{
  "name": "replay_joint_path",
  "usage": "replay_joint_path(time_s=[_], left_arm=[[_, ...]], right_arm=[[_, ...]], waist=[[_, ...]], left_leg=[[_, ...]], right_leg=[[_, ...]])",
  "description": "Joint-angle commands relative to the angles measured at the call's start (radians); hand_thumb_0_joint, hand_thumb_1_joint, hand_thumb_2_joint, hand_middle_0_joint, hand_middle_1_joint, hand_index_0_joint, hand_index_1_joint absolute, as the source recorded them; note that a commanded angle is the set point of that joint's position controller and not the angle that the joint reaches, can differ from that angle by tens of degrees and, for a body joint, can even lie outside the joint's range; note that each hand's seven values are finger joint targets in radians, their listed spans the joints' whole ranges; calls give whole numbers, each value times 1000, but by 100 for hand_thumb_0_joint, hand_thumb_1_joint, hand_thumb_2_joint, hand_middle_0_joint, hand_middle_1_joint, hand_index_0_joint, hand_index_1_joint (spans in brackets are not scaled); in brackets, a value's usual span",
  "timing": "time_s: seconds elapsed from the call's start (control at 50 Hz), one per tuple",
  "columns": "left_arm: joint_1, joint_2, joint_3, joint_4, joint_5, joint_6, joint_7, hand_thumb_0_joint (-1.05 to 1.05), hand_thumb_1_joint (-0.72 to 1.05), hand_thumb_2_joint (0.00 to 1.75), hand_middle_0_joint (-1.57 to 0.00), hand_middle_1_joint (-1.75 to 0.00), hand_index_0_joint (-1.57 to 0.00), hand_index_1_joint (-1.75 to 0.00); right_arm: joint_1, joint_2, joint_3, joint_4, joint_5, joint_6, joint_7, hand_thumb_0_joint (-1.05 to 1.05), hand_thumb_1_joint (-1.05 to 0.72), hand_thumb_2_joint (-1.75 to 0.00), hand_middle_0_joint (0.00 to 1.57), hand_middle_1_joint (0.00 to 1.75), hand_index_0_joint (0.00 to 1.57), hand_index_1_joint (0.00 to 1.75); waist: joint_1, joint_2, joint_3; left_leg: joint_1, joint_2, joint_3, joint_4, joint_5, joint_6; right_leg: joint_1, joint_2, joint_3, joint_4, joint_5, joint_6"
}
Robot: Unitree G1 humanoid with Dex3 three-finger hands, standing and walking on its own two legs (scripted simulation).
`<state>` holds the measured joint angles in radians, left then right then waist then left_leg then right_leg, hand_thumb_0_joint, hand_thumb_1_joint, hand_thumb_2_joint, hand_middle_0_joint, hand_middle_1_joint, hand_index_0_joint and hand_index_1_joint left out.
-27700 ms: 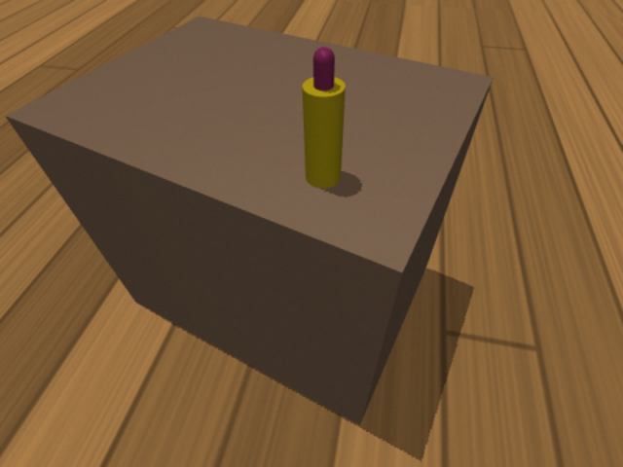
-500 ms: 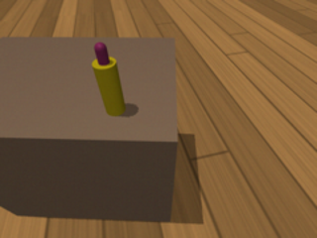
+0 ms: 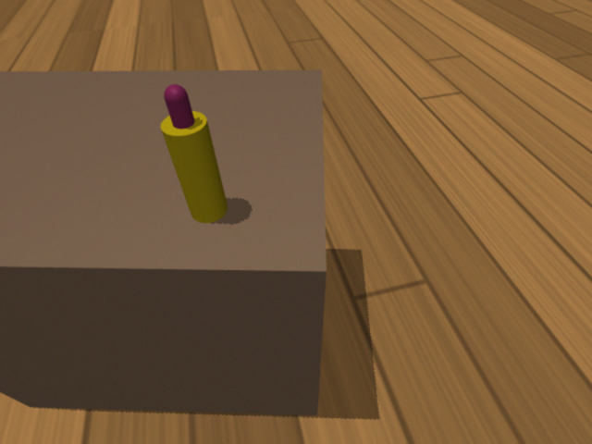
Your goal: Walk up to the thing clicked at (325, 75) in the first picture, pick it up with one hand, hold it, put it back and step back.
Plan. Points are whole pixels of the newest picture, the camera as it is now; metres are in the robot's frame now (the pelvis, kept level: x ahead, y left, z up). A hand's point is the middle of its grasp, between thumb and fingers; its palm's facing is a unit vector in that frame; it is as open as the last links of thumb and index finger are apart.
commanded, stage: home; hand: left
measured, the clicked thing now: (194, 157) +0.50 +0.19 +0.13
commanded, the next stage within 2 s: stand in 0.26 s
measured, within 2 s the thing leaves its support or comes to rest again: neither
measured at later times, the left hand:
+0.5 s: hand out of the picture +0.08 +0.25 -0.15, palm faces -0.04 -0.93 -0.36, open 16.8 cm
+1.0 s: hand out of the picture +0.08 +0.25 -0.15, palm faces -0.04 -0.93 -0.36, open 7.6 cm
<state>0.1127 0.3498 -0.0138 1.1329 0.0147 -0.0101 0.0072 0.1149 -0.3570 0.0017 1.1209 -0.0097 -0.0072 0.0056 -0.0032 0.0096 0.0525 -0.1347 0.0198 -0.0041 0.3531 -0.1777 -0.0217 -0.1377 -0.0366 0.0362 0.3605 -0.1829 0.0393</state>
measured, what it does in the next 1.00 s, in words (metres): stands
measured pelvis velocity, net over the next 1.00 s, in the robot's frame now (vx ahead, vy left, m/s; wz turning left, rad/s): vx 0.01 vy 0.00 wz -0.01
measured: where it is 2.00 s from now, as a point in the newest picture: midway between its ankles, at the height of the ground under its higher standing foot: outside the picture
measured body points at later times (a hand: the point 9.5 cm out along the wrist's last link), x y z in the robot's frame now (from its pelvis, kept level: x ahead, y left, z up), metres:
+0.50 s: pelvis +0.01 +0.00 +0.00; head +0.02 -0.01 +0.45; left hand +0.09 +0.30 -0.13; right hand +0.08 -0.31 -0.13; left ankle +0.01 +0.13 -0.75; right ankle +0.01 -0.15 -0.75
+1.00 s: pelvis +0.01 +0.00 +0.00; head +0.02 -0.01 +0.45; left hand +0.08 +0.30 -0.13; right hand +0.07 -0.31 -0.14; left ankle +0.01 +0.13 -0.75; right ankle +0.01 -0.15 -0.75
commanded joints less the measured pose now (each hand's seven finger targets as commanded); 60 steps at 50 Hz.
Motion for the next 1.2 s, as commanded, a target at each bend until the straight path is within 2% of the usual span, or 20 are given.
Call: replay_joint_path(time_s=[0.0,0.02,0.06,0.1,0.14,0.26,0.34,0.38,0.4,0.52,0.56,0.68,0.72,0.76,0.82,0.94,1.0,1.06,1.1,1.18], left_arm=[[-28,218,37,-55,-4,-21,8,0,-61,2,-4,-4,-4,-4],[-31,223,40,-56,-3,-20,9,0,-58,4,-5,-5,-5,-5],[-34,221,40,-55,-5,-23,9,0,-58,4,-5,-5,-4,-5],[-32,217,39,-55,-7,-23,10,0,-59,3,-5,-5,-4,-5],[-34,222,42,-54,-7,-21,8,0,-58,4,-5,-5,-4,-5],[-37,225,44,-55,-4,-18,9,0,-60,3,-4,-4,-4,-4],[-37,221,44,-55,-7,-20,8,0,-59,3,-4,-5,-4,-5],[-32,218,42,-54,-8,-19,7,0,-43,19,-20,-21,-20,-21],[-35,221,43,-54,-8,-19,8,0,-35,27,-20,-29,-20,-29],[-39,225,46,-55,-6,-16,8,0,13,75,-20,-30,-20,-30],[-37,223,45,-58,-6,-17,7,0,29,90,-20,-30,-20,-30],[-29,221,45,-61,-6,-18,5,0,77,90,-20,-30,-20,-30],[-32,225,47,-63,-5,-18,6,0,90,90,-20,-30,-20,-30],[-29,222,45,-63,-7,-18,5,0,90,90,-20,-30,-20,-30],[-28,224,44,-66,-6,-21,5,0,90,90,-20,-30,-20,-30],[-27,226,49,-64,-7,-14,6,0,90,90,-20,-30,-20,-30],[-16,222,47,-60,-6,-15,4,0,90,90,-20,-30,-20,-30],[-27,222,48,-66,-6,-18,3,0,90,90,-20,-30,-20,-30],[-19,220,47,-64,-8,-18,4,0,90,90,-20,-30,-20,-30],[-27,224,48,-68,-8,-16,4,0,90,90,-20,-30,-20,-30]], right_arm=[[-33,-208,-43,-54,1,-14,-9,0,-90,-90,20,30,20,30],[-30,-207,-44,-54,2,-14,-9,0,-90,-90,20,30,20,30],[-28,-203,-42,-54,2,-14,-9,0,-90,-90,20,30,20,30],[-27,-206,-42,-51,3,-14,-9,0,-90,-90,20,30,20,30],[-21,-206,-41,-50,1,-17,-11,0,-90,-90,20,30,20,30],[-24,-210,-43,-51,0,-14,-12,0,-90,-90,20,30,20,30],[-18,-207,-43,-49,2,-17,-13,0,-90,-90,20,30,20,30],[-23,-209,-43,-49,3,-17,-13,0,-90,-90,20,30,20,30],[-22,-207,-43,-49,3,-17,-14,0,-90,-90,20,30,20,30],[-26,-208,-43,-48,1,-13,-13,0,-90,-90,20,30,20,30],[-21,-204,-43,-49,2,-12,-11,0,-90,-90,20,30,20,30],[-25,-211,-45,-49,1,-16,-10,0,-90,-90,20,30,20,30],[-25,-203,-45,-51,1,-14,-10,0,-90,-90,20,30,20,30],[-20,-207,-45,-48,1,-15,-11,0,-90,-90,20,30,20,30],[-28,-203,-46,-52,3,-16,-10,0,-90,-90,20,30,20,30],[-19,-207,-44,-47,0,-15,-13,0,-90,-90,20,30,20,30],[-20,-209,-45,-47,2,-15,-10,0,-90,-90,20,30,20,30],[-13,-208,-44,-49,0,-17,-10,0,-90,-90,20,30,20,30],[-16,-211,-46,-48,1,-17,-10,0,-90,-90,20,30,20,30],[-15,-203,-45,-50,0,-17,-11,0,-90,-90,20,30,20,30]], waist=[[2,-14,-70],[-2,-16,-67],[-2,-31,-82],[-2,-14,-77],[-1,-3,-94],[-1,-16,-72],[-1,-7,-100],[0,-8,-89],[-2,-5,-86],[-3,-11,-50],[-2,-24,-59],[-2,4,-61],[-3,-25,-70],[-3,-11,-66],[-3,-19,-93],[0,2,-55],[2,-15,-43],[1,-11,-74],[-1,-10,-56],[-3,-15,-70]], left_leg=[[22,99,-77,-61,58,36],[26,97,-74,-66,46,34],[29,101,-73,-55,104,34],[27,99,-67,-55,94,35],[32,101,-66,-58,131,33],[26,102,-72,-68,75,34],[51,107,-64,-53,158,34],[54,106,-65,-54,166,30],[55,107,-63,-55,157,31],[34,103,-63,-71,58,31],[40,107,-67,-73,84,31],[40,105,-64,-75,62,33],[52,107,-62,-72,81,32],[51,105,-62,-74,81,31],[67,110,-60,-57,136,32],[34,104,-61,-86,31,32],[33,105,-66,-89,21,35],[48,109,-60,-74,89,36],[38,102,-60,-79,63,32],[45,107,-60,-74,93,31]], right_leg=[[1,-85,65,-66,93,-52],[-14,-82,64,-67,81,-54],[16,-85,62,-58,137,-53],[17,-86,64,-67,138,-50],[34,-88,63,-56,170,-52],[11,-84,61,-71,107,-51],[36,-90,61,-54,191,-53],[25,-86,58,-55,197,-54],[26,-87,59,-56,192,-54],[0,-84,64,-81,101,-52],[0,-81,62,-77,107,-55],[1,-83,67,-80,105,-54],[-2,-82,66,-74,114,-56],[-9,-81,69,-78,110,-56],[16,-84,64,-63,169,-58],[-6,-80,69,-75,84,-56],[-18,-76,65,-82,67,-55],[10,-85,71,-69,129,-58],[0,-80,68,-78,100,-53],[6,-81,65,-69,125,-57]])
